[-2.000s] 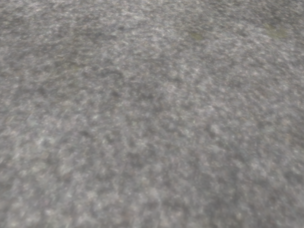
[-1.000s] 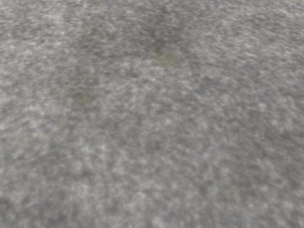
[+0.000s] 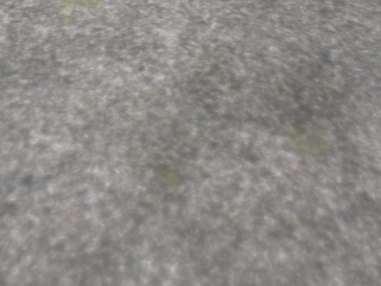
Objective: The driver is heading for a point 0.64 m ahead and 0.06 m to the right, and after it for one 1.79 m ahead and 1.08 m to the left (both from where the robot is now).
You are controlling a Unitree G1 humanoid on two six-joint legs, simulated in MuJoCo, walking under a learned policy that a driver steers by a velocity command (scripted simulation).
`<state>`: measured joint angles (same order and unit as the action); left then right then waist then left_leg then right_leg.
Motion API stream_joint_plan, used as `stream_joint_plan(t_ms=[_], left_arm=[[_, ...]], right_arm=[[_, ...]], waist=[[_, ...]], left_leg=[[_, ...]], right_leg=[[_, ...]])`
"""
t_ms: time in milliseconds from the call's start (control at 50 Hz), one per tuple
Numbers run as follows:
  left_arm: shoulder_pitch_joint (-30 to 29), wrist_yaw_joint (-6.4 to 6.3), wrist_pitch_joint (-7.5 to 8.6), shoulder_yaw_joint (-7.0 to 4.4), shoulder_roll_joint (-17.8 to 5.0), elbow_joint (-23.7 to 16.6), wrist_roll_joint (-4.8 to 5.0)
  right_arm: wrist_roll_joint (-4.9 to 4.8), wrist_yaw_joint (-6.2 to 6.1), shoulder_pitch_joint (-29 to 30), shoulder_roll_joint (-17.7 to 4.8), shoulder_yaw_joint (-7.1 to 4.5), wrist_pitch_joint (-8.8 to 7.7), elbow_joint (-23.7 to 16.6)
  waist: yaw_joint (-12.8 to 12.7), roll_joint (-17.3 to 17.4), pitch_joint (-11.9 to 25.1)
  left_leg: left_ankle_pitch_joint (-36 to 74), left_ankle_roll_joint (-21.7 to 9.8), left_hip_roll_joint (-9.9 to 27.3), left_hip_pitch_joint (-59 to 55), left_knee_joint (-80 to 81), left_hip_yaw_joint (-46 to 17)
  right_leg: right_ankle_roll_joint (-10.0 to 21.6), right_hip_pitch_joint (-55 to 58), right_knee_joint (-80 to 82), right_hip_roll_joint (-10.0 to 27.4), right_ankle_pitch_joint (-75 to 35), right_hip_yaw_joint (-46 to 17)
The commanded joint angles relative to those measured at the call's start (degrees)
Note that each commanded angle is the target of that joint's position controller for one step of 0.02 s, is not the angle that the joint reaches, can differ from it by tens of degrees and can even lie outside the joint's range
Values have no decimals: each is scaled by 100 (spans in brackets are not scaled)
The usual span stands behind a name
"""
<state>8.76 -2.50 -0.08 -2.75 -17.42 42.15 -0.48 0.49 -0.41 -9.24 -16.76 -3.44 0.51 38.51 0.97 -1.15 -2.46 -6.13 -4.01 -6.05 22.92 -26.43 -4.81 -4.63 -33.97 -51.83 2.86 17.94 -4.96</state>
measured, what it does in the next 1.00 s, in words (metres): walks ahead: right foot, then left foot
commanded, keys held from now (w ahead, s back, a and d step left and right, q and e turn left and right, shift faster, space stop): w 0.64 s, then w+e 0.22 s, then e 0.14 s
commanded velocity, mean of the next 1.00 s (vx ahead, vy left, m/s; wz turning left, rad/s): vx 0.39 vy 0.00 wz -0.04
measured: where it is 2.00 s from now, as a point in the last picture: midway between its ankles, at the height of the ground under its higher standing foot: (187, 242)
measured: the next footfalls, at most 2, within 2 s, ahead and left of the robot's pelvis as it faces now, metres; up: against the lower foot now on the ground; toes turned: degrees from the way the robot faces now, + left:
right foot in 0.14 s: +0.09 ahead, -0.15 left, +0.00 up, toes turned +2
left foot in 0.58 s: +0.33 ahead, +0.12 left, +0.00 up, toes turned +3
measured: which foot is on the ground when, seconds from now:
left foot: down 0.00-0.16, up 0.18-0.56, down 0.58-1.00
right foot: up 0.00-0.12, down 0.14-0.60, up 0.62-1.00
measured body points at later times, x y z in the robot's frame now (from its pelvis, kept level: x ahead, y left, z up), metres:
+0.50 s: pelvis +0.16 -0.02 +0.01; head +0.18 -0.03 +0.46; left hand +0.11 +0.26 -0.11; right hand +0.38 -0.24 -0.08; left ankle +0.27 +0.13 -0.71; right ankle +0.05 -0.16 -0.73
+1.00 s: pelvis +0.41 +0.02 +0.00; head +0.44 +0.01 +0.45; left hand +0.63 +0.24 -0.09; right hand +0.41 -0.26 -0.13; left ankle +0.29 +0.12 -0.73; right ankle +0.59 -0.12 -0.70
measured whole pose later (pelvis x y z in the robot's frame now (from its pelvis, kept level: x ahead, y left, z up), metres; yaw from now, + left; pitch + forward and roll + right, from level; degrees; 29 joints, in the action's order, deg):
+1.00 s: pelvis +0.41 +0.02 +0.00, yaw -6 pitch +2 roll +2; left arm 6.7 2.6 3.1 -3.0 -15.2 40.5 0.4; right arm -0.1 -0.8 -17.7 -15.2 -3.4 -4.0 49.7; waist 3.9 -2.3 -1.8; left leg -19.2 -1.2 -2.6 -3.8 -13.8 9.9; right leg 1.6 -37.5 -35.2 3.6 -4.1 -0.2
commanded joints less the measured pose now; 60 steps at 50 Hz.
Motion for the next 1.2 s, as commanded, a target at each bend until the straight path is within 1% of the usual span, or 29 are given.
stream_joint_plan(t_ms=[20,120,140,160,180,200,220,320,400,480,520,560,580,600,620,640,680,700,780,920,980,1040,1060,1080,1100,1120,1140,1160,1200], left_arm=[[308,27,30,-101,-396,-258,24],[521,192,324,-100,-314,-190,53],[767,177,369,-128,-432,-142,16],[1302,151,388,-170,-707,-55,-54],[1510,222,372,-369,-1332,109,-130],[1410,215,431,-330,-1064,27,-104],[1262,182,466,-272,-830,17,-38],[1371,144,479,-180,-505,121,74],[1536,152,432,-233,-668,221,107],[1739,184,374,-299,-852,360,180],[1665,181,330,-333,-940,409,214],[1535,164,307,-305,-876,411,224],[1442,159,328,-210,-647,319,138],[1802,155,430,-28,-93,73,84],[1658,161,565,-76,-318,117,140],[1283,216,632,-195,-698,13,280],[897,230,619,-188,-599,13,228],[942,226,552,-208,-529,59,191],[937,218,325,-176,-243,84,200],[-388,427,415,-43,17,-423,82],[-473,575,397,-106,-138,-661,84],[463,614,400,-298,-488,-551,22],[965,525,414,-388,-692,-442,11],[1343,386,367,-417,-1151,-411,-121],[1183,360,372,-237,-876,-475,-158],[1180,381,298,-201,-575,-544,-113],[733,388,285,-167,-546,-510,-68],[351,397,301,-101,-362,-446,-37],[-180,378,324,-77,-233,-374,-132]], right_arm=[[-6,-51,138,-770,-180,-20,-358],[-47,-4,-125,-679,-78,-25,-164],[-48,-9,-98,-495,-15,-53,-174],[-30,0,5,-122,78,-102,-230],[-134,19,218,-303,14,-235,-526],[-159,12,459,-738,-120,-340,-495],[-179,53,400,-768,-164,-382,-413],[-104,136,583,-224,-86,-432,-283],[-146,213,1063,-8,0,-470,-394],[-203,301,1315,-146,-5,-526,-487],[-214,317,1110,-298,-50,-558,-463],[-159,249,65,-615,-225,-551,-120],[-125,186,-931,-917,-345,-541,108],[-19,154,-1614,-1544,-484,-484,235],[-74,174,-1696,-1171,-364,-482,291],[-104,171,-1266,-902,-247,-488,281],[-57,175,-597,-530,-136,-499,213],[-4,182,-392,-386,-98,-538,216],[35,167,-334,-431,-152,-702,435],[-15,-10,-529,-690,-175,-647,712],[-98,-102,-641,-885,-229,-463,799],[-168,-176,-660,-966,-253,-282,820],[-144,-155,-702,-873,-201,-281,833],[122,-86,-1122,-383,-21,-346,711],[6,78,-1981,-57,165,-396,980],[-236,129,-1526,-784,-50,-380,1125],[-374,121,-875,-792,-68,-326,873],[-301,43,-614,-601,-38,-235,855],[-183,-96,-883,-516,-71,24,1023]], waist=[[-45,918,1053],[-159,830,648],[-262,589,571],[-360,-327,630],[-346,-1628,72],[-474,-1032,-242],[-365,-799,-243],[-438,-674,-19],[-628,-725,-55],[-700,-716,-197],[-484,-758,-161],[93,-564,431],[554,-222,1164],[576,1359,1996],[630,1603,2122],[510,1270,1264],[219,628,475],[40,730,313],[-163,581,72],[195,300,-271],[139,434,-62],[-409,481,583],[-720,208,898],[-550,-989,1788],[-209,-1348,3064],[-637,-343,3105],[-531,-281,2119],[-327,67,1404],[67,-250,872]], left_leg=[[-1143,-916,1382,-249,973,-1292],[-2807,-625,1323,-15,719,-1633],[-2863,-398,1072,319,300,-1480],[-2692,-29,505,910,-1289,-674],[-2631,133,42,2297,-2108,266],[-2257,162,438,2596,-2749,-129],[-1760,169,555,2711,-2912,-172],[-307,409,795,2216,-2436,337],[166,514,727,1329,-1142,580],[28,389,698,910,-523,636],[-104,200,666,497,-269,646],[-49,-73,467,-1110,47,786],[-82,-346,1050,-2644,-93,163],[-1143,-1179,2527,-4581,278,-2329],[-1909,-1376,2785,-4438,1012,-3635],[-2042,-1171,2650,-3805,1091,-2912],[-1225,-916,2206,-2495,1367,-1664],[-747,-813,2016,-2031,1539,-1213],[531,-816,1905,-1433,1922,-168],[2125,-504,1740,-1521,1826,1120],[3106,-343,1936,-2253,1176,1259],[4357,-143,1867,-2455,-396,1200],[3727,82,1573,-2045,-1448,1322],[194,363,1044,-513,-3396,1363],[-3599,584,369,567,-4979,292],[-3411,545,580,463,-5114,-521],[-3180,549,790,902,-4903,-295],[-2897,593,1021,937,-4353,-153],[-2248,745,1155,-6,-3694,21]], right_leg=[[20,978,515,-34,-305,204],[474,2006,2267,-254,-208,602],[672,2429,2658,124,43,149],[1047,2948,3310,1151,609,-1093],[1758,3052,4109,1905,1723,-2966],[1919,2956,4212,1942,2087,-3158],[1745,3082,4145,1718,1862,-2694],[1418,3216,4327,1015,-164,-1005],[1402,2911,4323,842,-887,-338],[1467,2991,4163,1110,-1021,-426],[1396,3094,3967,1264,-1480,-477],[1158,2886,2828,943,-3095,-51],[932,2101,1415,658,-2804,261],[473,-71,-852,-200,-742,707],[489,-780,-1775,-328,1377,-71],[582,-1261,-2144,22,1059,-111],[634,-1024,-1719,416,160,72],[624,-713,-1493,563,-133,25],[469,-578,-1104,518,-827,-125],[527,-109,1384,166,-2650,474],[677,-35,1754,-7,-2237,626],[1004,1274,2087,-489,-1652,776],[1187,2298,2610,-434,-2823,601],[1758,4324,1899,983,-5975,-873],[3001,5546,2082,2419,-6717,-2890],[2776,4923,2338,2059,-5751,-2346],[2427,4214,2565,1775,-4884,-1548],[2140,3302,2868,1489,-4102,-1086],[1888,1775,3439,1139,-3055,-428]])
